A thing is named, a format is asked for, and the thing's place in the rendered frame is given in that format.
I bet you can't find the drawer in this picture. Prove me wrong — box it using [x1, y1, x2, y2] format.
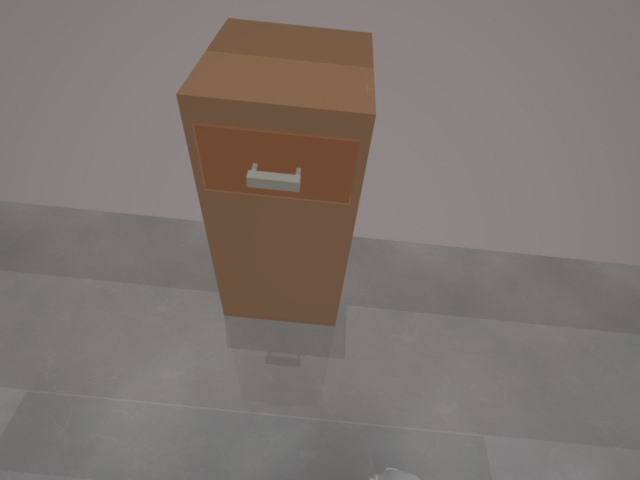
[194, 123, 359, 203]

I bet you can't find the cabinet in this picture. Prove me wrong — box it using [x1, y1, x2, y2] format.
[176, 18, 376, 326]

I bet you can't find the handle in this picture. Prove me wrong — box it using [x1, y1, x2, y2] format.
[246, 163, 301, 192]

